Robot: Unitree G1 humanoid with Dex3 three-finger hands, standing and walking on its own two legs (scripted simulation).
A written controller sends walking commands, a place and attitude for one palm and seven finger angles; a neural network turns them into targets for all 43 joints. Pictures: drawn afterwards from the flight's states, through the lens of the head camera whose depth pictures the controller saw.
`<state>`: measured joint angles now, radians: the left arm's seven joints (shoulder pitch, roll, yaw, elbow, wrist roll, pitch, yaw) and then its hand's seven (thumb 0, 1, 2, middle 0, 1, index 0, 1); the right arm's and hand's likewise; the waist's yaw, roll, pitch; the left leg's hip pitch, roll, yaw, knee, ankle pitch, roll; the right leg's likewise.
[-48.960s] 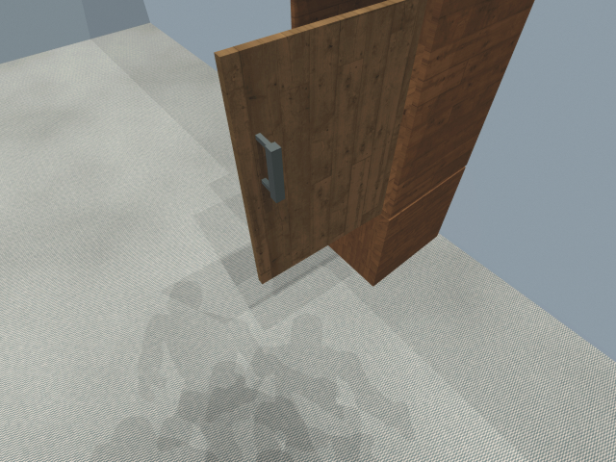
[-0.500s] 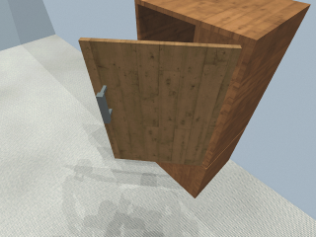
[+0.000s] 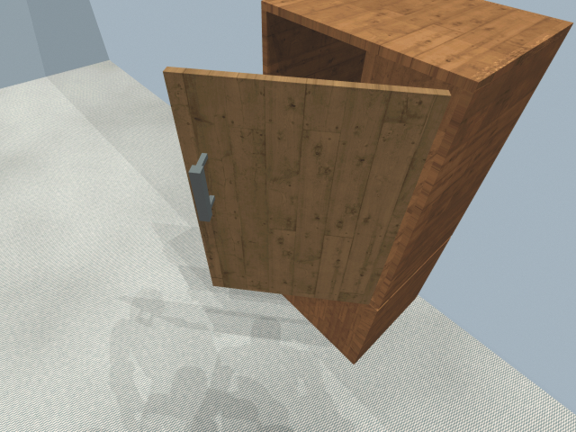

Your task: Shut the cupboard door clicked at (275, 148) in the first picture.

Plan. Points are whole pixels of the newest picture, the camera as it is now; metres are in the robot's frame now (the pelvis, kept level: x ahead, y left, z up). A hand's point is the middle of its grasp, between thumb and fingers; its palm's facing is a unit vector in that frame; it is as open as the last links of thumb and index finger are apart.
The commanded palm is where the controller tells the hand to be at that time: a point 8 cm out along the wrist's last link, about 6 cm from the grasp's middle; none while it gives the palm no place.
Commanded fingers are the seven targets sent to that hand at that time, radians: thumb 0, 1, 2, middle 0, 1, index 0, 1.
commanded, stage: shuffle to correct the standing spot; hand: left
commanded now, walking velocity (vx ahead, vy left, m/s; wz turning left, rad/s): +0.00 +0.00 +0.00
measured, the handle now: (204, 187) +0.51 +0.19 +0.04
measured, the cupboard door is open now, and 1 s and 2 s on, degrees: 40 40 40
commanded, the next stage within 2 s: come to a stop and stand still in 0.24 s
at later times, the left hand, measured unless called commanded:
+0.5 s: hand out of the picture +0.02 +0.19 -0.19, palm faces +0.02 -0.99 -0.15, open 7.4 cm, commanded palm none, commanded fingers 0.00 0.90 0.90 -0.20 -0.30 -0.20 -0.30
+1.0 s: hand out of the picture +0.08 +0.18 -0.17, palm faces -0.02 -0.98 -0.21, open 7.2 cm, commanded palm none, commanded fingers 0.00 0.90 0.90 -0.20 -0.30 -0.20 -0.30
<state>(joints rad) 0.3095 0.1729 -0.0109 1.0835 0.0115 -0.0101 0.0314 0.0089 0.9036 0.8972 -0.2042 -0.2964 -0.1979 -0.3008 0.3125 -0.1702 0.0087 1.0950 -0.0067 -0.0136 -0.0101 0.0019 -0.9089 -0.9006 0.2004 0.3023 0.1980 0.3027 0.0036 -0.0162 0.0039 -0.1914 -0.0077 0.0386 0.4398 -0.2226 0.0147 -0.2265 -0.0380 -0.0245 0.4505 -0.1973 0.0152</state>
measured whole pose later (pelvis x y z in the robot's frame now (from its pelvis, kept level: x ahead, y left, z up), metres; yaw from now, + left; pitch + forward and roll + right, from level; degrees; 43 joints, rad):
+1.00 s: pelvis +0.03 +0.00 +0.00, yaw -4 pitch -1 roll +0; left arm 0.23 0.17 0.02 1.05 0.01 0.00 0.04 0.01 0.94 0.90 -0.20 -0.30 -0.20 -0.30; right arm 0.26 -0.14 -0.02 1.12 -0.01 -0.01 -0.03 0.01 -0.93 -0.90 0.20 0.30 0.20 0.30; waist 0.00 -0.01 0.03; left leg -0.14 0.01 0.09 0.44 -0.28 0.01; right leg -0.20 -0.03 -0.03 0.47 -0.24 0.01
